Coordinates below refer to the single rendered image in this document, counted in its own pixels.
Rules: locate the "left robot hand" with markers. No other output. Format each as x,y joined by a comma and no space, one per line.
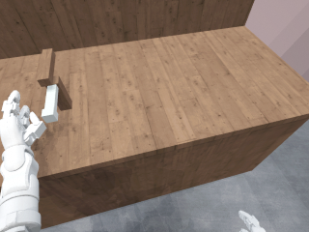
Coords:
16,129

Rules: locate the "counter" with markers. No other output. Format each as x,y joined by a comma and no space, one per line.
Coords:
154,97

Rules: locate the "right robot hand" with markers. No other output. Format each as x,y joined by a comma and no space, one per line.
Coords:
251,222

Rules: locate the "tap lever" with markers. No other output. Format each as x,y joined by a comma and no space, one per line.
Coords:
49,113

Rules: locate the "left robot forearm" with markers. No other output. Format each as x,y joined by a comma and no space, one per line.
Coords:
20,191

